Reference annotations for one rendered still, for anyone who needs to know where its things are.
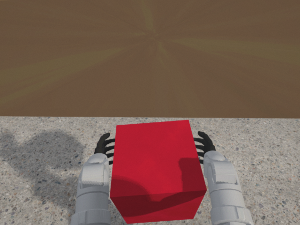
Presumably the carton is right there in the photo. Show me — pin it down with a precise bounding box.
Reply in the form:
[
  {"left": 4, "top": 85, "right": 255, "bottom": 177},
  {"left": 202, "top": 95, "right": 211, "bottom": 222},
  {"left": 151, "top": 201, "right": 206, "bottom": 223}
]
[{"left": 110, "top": 120, "right": 207, "bottom": 224}]

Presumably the left robot forearm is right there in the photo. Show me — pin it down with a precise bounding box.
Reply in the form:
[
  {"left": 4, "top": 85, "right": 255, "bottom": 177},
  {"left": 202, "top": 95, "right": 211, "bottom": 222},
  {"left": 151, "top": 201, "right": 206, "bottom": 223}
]
[{"left": 70, "top": 153, "right": 111, "bottom": 225}]

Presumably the right robot hand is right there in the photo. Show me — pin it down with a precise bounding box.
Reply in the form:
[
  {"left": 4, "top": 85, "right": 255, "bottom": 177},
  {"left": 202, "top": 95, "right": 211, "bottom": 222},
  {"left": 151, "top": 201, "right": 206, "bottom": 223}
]
[{"left": 194, "top": 131, "right": 216, "bottom": 164}]

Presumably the left robot hand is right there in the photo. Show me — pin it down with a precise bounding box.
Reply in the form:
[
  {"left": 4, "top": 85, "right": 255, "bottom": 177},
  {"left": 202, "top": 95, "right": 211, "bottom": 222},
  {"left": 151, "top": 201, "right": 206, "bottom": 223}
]
[{"left": 94, "top": 133, "right": 115, "bottom": 165}]

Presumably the right robot forearm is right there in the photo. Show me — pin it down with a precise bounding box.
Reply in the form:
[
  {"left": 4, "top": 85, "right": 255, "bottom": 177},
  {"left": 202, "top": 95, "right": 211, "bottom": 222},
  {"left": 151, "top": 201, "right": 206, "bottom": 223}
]
[{"left": 203, "top": 150, "right": 254, "bottom": 225}]

